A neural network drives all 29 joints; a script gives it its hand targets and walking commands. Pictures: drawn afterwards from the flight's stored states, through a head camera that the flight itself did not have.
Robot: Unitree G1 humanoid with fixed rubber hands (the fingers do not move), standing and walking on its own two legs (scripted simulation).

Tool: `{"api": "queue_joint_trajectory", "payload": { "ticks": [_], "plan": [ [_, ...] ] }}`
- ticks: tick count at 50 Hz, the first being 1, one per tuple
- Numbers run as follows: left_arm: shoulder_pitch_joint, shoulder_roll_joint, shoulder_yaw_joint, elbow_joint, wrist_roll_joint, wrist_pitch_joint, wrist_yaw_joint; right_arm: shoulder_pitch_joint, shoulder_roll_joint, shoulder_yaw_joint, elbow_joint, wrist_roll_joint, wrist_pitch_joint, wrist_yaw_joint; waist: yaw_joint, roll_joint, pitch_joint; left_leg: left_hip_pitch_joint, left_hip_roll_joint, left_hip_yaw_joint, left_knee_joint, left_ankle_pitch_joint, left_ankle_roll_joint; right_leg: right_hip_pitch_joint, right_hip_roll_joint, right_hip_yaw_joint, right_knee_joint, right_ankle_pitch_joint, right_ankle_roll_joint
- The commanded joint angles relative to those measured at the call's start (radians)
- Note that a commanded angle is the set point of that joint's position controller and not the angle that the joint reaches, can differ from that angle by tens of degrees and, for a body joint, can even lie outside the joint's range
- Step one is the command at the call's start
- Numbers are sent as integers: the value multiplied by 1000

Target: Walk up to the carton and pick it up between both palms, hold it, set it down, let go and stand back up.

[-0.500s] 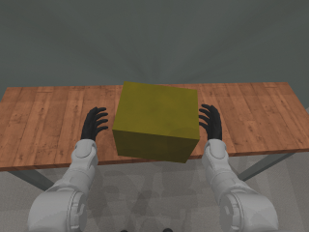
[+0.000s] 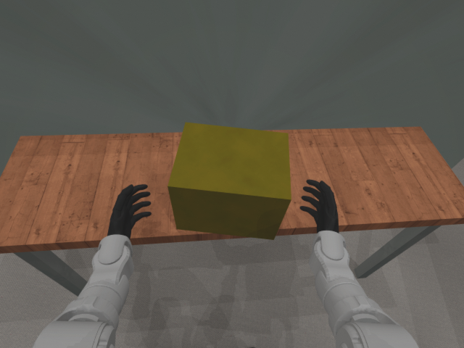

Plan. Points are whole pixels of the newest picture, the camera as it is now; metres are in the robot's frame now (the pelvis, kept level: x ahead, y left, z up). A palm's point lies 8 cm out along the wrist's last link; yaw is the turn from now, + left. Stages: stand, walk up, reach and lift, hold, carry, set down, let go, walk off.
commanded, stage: set down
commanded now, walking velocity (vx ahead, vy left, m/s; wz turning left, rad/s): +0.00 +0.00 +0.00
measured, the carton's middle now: (230, 182) +0.47 -0.03 -0.05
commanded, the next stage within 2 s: none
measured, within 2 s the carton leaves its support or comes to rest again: neither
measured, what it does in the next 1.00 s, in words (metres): shifts its weight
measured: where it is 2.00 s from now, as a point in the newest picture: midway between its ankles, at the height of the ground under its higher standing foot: outside the picture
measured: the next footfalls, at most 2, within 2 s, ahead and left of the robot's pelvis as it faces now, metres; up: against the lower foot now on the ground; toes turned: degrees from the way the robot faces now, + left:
none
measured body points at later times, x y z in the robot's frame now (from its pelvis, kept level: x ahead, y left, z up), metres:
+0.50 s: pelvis +0.04 +0.00 +0.01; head +0.06 +0.01 +0.46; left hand +0.31 +0.22 -0.03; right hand +0.31 -0.20 -0.01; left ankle +0.07 +0.11 -0.72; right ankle +0.06 -0.13 -0.72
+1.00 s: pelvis +0.05 +0.00 +0.01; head +0.05 +0.01 +0.46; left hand +0.25 +0.23 -0.04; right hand +0.26 -0.20 -0.02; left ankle +0.07 +0.11 -0.72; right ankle +0.06 -0.13 -0.72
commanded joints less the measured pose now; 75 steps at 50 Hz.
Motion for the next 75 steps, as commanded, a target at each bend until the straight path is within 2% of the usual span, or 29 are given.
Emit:
{"api": "queue_joint_trajectory", "payload": {
  "ticks": [1, 3, 5, 6, 15, 22, 24, 27, 29, 30, 32, 33, 35, 38, 40, 42, 47, 48, 50, 52, 54, 57, 58, 60, 62, 63, 67, 71, 75],
  "plan": [
    [-207, 243, -76, -365, -16, -74, -38, -78, -57, 144, -218, 116, -53, -9, 22, -1, -438, 320, -55, 10, -38, -69, -30, 379, 4, 104, -49, -188, -20],
    [-214, 263, -74, -357, -23, -72, -46, -83, -56, 145, -229, 111, -49, -12, 20, -11, -410, 303, -59, 13, -40, -84, -25, 373, -2, 114, -60, -217, -20],
    [-111, 241, -77, -443, -15, -73, -49, 13, -45, 157, -247, 127, -70, -10, 23, 4, -386, 360, -55, 5, -42, -56, -36, 374, -2, 110, -67, -178, -29],
    [-154, 251, -90, -424, -29, -75, -52, -39, -48, 153, -260, 124, -67, -8, 22, 6, -374, 339, -49, 3, -50, -93, -34, 363, 3, 102, -62, -200, -27],
    [39, 279, -95, -516, -62, -79, -64, 128, -31, 203, -345, 144, -85, 1, 48, 22, -246, 372, -36, -8, -89, -111, -48, 437, 5, 90, -70, -155, -30],
    [170, 287, -106, -554, -72, -85, -87, 246, -15, 245, -386, 171, -104, -4, 59, 25, -148, 432, -31, -16, -90, -39, -58, 459, 2, 87, -84, -70, -35],
    [261, 283, -99, -603, -63, -91, -91, 325, -21, 256, -403, 179, -120, -5, 68, 30, -139, 474, -29, -19, -87, 36, -67, 484, 4, 83, -83, -1, -35],
    [234, 292, -115, -603, -71, -89, -95, 297, -30, 251, -408, 175, -121, -3, 54, 42, -118, 485, -26, -26, -72, 71, -73, 465, 4, 82, -84, 8, -42],
    [333, 283, -105, -648, -71, -95, -91, 386, -27, 267, -434, 187, -133, 1, 67, 41, -111, 529, -26, -25, -68, 134, -77, 492, 8, 80, -86, 57, -43],
    [310, 294, -104, -641, -75, -98, -96, 368, -22, 266, -436, 181, -132, -1, 61, 28, -108, 515, -27, -24, -64, 132, -74, 491, 5, 83, -83, 52, -38],
    [393, 291, -97, -659, -64, -91, -95, 439, -26, 279, -443, 188, -138, 5, 75, 36, -80, 546, -29, -24, -67, 164, -73, 510, 4, 87, -88, 80, -39],
    [383, 292, -101, -666, -63, -88, -96, 421, -36, 270, -445, 182, -139, 5, 67, 27, -77, 546, -25, -27, -67, 169, -75, 508, 7, 86, -91, 80, -40],
    [461, 292, -96, -703, -48, -79, -96, 502, -41, 277, -449, 192, -149, 8, 76, 44, -56, 595, -24, -28, -69, 224, -82, 527, 8, 86, -98, 116, -43],
    [515, 295, -97, -716, -36, -58, -99, 539, -58, 268, -473, 186, -153, 12, 79, 28, -12, 616, -25, -28, -74, 250, -82, 531, 14, 86, -113, 130, -43],
    [554, 296, -95, -721, -27, -40, -99, 579, -56, 271, -469, 176, -146, 17, 84, 35, 21, 614, -29, -25, -87, 229, -81, 540, 12, 88, -122, 104, -43],
    [576, 304, -90, -754, -28, -37, -97, 601, -55, 273, -517, 171, -148, 22, 89, 20, 30, 609, -31, -21, -94, 227, -75, 546, 10, 88, -124, 106, -40],
    [562, 307, -91, -761, -32, -16, -90, 583, -65, 251, -538, 142, -125, 38, 92, 14, 80, 569, -28, -11, -126, 113, -59, 529, 4, 89, -133, 2, -39],
    [550, 309, -98, -767, -38, -23, -88, 576, -56, 248, -557, 142, -124, 36, 84, 8, 89, 561, -27, -10, -129, 94, -56, 530, -1, 90, -132, -3, -38],
    [540, 308, -102, -735, -38, 0, -88, 562, -58, 242, -536, 127, -106, 39, 83, -1, 112, 541, -25, -7, -141, 39, -50, 529, -4, 92, -135, -46, -35],
    [515, 296, -104, -735, -34, 12, -78, 545, -67, 230, -522, 120, -86, 47, 84, 15, 131, 523, -17, -8, -163, -20, -45, 522, -2, 88, -129, -88, -39],
    [492, 291, -112, -704, -35, 34, -76, 523, -68, 211, -513, 105, -62, 44, 70, 10, 150, 495, -10, -5, -187, -94, -34, 545, -3, 87, -126, -117, -35],
    [467, 271, -114, -666, -18, 77, -69, 502, -83, 201, -490, 90, -32, 50, 66, 33, 176, 465, 2, -2, -218, -165, -23, 562, 4, 80, -117, -156, -34],
    [456, 267, -113, -666, -23, 86, -66, 485, -85, 193, -504, 85, -25, 49, 62, 24, 177, 455, 4, 0, -224, -180, -19, 572, 3, 79, -114, -162, -31],
    [456, 247, -113, -631, -7, 116, -59, 473, -95, 183, -494, 72, -10, 55, 68, 36, 194, 424, 19, -3, -248, -236, -11, 599, 14, 69, -97, -180, -29],
    [448, 253, -106, -635, -10, 134, -62, 478, -87, 184, -536, 63, 1, 48, 66, 4, 186, 414, 18, 2, -252, -242, -1, 634, 9, 73, -98, -164, -22],
    [449, 234, -106, -610, 5, 156, -55, 466, -106, 180, -494, 59, 11, 58, 78, 26, 206, 427, 19, 6, -257, -236, -7, 606, 14, 70, -100, -186, -29],
    [462, 252, -95, -622, -4, 194, -62, 488, -77, 185, -540, 47, 24, 48, 80, -16, 192, 484, 2, 19, -239, -182, -9, 584, -6, 79, -125, -164, -27],
    [467, 257, -85, -662, 10, 217, -50, 496, -92, 185, -536, 39, 35, 55, 94, 4, 169, 525, -6, 27, -223, -115, -23, 562, -8, 79, -128, -143, -33],
    [487, 264, -83, -701, 14, 220, -46, 517, -91, 182, -546, 33, 40, 56, 93, 1, 155, 540, -4, 26, -216, -69, -28, 568, -6, 78, -123, -99, -30]
  ]
}}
